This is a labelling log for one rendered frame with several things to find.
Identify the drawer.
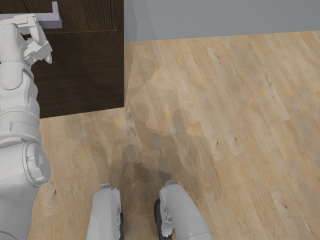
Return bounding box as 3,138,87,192
0,0,115,33

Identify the left robot thigh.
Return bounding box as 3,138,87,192
86,188,122,240

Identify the left robot upper arm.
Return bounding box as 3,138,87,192
0,142,51,240

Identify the robot right foot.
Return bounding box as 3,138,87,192
154,199,173,240

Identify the robot left forearm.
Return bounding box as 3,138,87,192
0,61,42,148

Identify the handle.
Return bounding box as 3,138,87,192
0,1,62,29

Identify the cabinet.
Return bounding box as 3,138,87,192
0,0,125,119

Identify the left robot hand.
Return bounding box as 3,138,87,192
0,13,53,70

